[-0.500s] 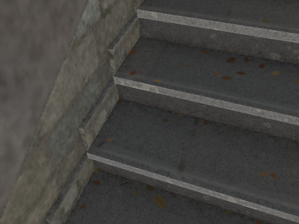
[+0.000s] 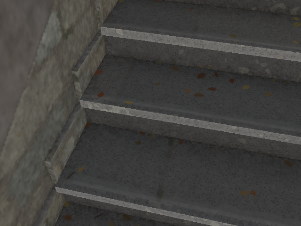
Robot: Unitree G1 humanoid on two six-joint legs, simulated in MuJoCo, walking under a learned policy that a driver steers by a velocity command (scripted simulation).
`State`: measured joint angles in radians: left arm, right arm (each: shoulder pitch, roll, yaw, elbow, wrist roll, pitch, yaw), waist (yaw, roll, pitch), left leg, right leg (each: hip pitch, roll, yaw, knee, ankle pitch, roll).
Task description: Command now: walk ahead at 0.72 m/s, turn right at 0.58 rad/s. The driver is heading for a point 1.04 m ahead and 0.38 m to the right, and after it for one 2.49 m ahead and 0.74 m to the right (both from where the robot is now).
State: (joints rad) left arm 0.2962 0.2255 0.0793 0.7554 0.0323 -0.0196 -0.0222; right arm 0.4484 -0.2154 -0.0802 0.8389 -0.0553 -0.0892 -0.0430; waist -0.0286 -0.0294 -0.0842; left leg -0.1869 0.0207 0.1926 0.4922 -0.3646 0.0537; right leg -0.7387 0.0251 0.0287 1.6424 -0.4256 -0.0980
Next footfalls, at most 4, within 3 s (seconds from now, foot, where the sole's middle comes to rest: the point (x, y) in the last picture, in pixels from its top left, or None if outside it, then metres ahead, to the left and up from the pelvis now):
0.28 right None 0.32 -0.13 -0.61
0.68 left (174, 170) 0.65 -0.09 -0.46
1.04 right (277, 105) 0.84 -0.50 -0.30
1.42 left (270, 28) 1.16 -0.53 -0.15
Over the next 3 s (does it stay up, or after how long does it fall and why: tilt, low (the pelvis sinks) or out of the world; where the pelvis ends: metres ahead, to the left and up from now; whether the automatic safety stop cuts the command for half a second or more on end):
stays up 1.86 -0.55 0.93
